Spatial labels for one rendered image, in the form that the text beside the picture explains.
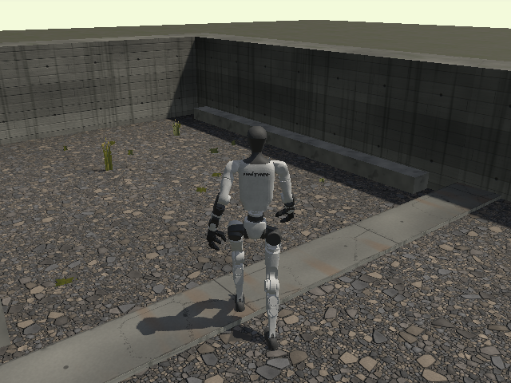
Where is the right robot upper arm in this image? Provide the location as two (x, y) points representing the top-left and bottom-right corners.
(273, 160), (293, 203)

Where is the robot left forearm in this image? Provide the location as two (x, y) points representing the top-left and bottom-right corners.
(208, 193), (225, 231)

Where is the left robot upper arm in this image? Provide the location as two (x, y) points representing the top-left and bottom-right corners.
(217, 160), (240, 205)

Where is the left robot hand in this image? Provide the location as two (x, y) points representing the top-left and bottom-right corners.
(206, 229), (226, 251)

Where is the robot right foot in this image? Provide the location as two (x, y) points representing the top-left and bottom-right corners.
(264, 327), (278, 350)

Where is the right robot shin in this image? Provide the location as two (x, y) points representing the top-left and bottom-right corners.
(266, 279), (279, 338)

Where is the robot right forearm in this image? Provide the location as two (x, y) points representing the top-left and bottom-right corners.
(284, 192), (295, 214)

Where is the right robot hand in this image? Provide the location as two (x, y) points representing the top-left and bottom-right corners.
(275, 208), (294, 223)

